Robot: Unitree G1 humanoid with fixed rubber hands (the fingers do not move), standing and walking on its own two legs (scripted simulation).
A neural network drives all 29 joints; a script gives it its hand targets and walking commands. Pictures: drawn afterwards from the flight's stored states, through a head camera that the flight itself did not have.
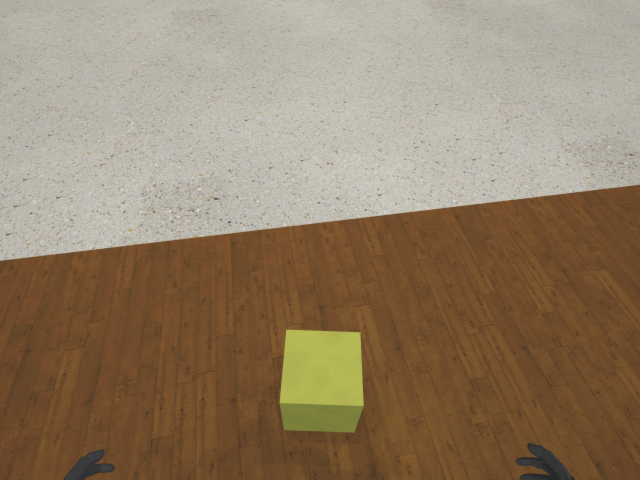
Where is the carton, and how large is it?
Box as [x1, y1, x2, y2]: [280, 330, 363, 432]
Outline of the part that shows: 286,330 280,393 280,408 284,429 353,432 363,406 359,332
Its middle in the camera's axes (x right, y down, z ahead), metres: +0.00 +0.43 +1.12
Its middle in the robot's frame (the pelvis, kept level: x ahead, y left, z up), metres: +0.46 -0.02 -0.66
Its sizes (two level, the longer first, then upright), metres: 0.210 0.200 0.250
